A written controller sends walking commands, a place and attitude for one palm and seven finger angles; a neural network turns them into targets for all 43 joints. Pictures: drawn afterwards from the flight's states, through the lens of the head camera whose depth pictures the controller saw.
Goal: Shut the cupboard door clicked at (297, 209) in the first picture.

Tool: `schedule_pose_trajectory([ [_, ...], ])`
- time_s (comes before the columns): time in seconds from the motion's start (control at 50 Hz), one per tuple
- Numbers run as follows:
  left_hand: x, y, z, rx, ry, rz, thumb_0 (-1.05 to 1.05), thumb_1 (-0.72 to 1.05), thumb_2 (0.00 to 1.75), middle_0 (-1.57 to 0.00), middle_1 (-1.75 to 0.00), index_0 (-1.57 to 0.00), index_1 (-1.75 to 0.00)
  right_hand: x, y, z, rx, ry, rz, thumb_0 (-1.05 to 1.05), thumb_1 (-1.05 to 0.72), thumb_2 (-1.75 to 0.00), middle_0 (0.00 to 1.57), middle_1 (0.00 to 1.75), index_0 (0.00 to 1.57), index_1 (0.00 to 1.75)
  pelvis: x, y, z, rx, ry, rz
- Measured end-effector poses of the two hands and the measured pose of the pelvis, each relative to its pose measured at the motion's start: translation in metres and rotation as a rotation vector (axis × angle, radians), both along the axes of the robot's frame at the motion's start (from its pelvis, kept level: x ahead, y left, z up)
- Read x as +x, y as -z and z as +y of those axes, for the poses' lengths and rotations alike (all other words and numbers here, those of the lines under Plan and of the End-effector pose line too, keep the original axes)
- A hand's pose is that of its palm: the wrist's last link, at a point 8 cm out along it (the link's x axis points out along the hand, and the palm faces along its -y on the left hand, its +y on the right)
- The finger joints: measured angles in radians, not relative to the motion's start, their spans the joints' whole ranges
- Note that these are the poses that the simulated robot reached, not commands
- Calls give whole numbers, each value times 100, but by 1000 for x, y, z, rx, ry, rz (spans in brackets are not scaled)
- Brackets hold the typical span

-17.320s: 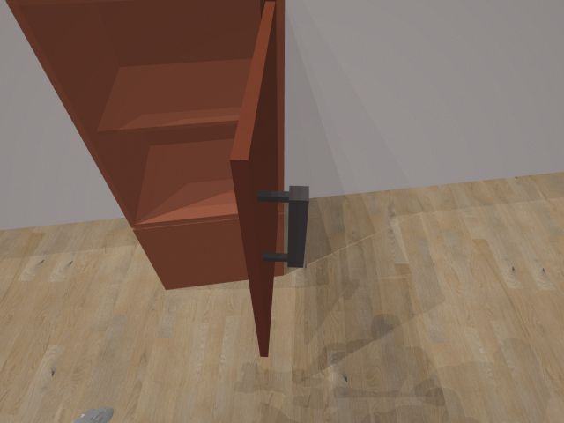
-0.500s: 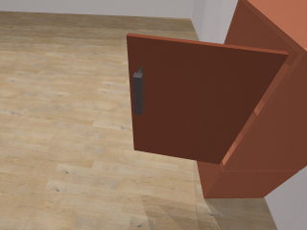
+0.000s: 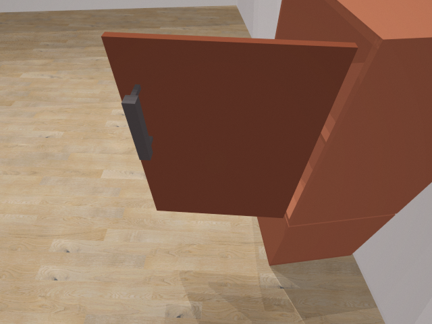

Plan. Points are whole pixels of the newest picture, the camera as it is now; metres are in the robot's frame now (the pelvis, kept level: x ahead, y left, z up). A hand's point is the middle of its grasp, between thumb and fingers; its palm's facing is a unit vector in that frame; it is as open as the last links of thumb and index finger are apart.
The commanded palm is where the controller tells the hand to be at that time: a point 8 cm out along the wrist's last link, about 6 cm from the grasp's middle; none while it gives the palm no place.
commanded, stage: come to a stop and stand still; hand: left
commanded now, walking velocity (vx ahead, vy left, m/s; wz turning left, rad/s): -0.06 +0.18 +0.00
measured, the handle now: (141, 123) +0.47 +0.19 +0.10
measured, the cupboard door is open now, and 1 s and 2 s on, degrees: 79 79 79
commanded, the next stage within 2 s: look again from close up in 1.26 s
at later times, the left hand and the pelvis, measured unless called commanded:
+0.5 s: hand out of the picture +0.04 +0.18 -0.16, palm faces +0.02 -0.98 -0.18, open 7.4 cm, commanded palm none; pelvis +0.02 +0.01 +0.02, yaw -1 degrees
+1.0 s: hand out of the picture +0.00 +0.18 -0.16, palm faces +0.03 -0.98 -0.22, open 7.4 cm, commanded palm none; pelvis +0.01 +0.00 +0.01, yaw +0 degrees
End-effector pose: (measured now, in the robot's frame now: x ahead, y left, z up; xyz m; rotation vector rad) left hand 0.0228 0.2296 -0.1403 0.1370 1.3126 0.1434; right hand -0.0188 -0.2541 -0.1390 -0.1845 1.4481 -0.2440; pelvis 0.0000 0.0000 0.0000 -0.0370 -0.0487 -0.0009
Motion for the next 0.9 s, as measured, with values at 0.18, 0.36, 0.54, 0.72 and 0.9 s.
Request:
schedule_pose_trajectory([
  [0.18,22,4,-5,-19,4,-5,1,92,89,-21,-30,-20,-30,8,-19,9,-9,8,-32,0,-91,-90,19,30,19,29,8,-9,0,14,5,17],
  [0.36,29,-9,4,3,2,-30,0,91,90,-20,-30,-20,-30,31,-17,47,79,-17,-57,2,-92,-90,20,30,20,29,18,-18,6,33,0,18],
  [0.54,1,-9,0,-5,1,58,0,91,90,-20,-30,-19,-30,39,-17,46,81,-10,-77,2,-93,-90,20,30,20,29,23,-20,10,38,10,14],
  [0.72,-26,-6,-10,-17,0,123,0,91,90,-20,-30,-20,-30,40,-15,46,80,-35,-83,1,-92,-90,20,30,20,29,21,-18,11,34,1,17],
  [0.9,-34,-11,-2,21,-14,78,0,91,90,-20,-30,-20,-30,45,-6,42,99,-59,-157,1,-92,-90,20,30,20,29,13,-13,9,45,-12,1],
])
